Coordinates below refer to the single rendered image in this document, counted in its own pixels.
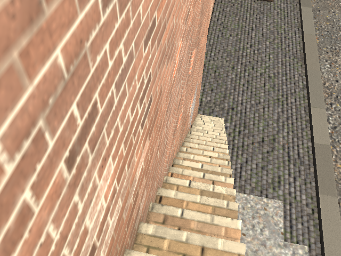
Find stairs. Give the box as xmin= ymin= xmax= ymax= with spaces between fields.
xmin=124 ymin=114 xmax=246 ymax=256

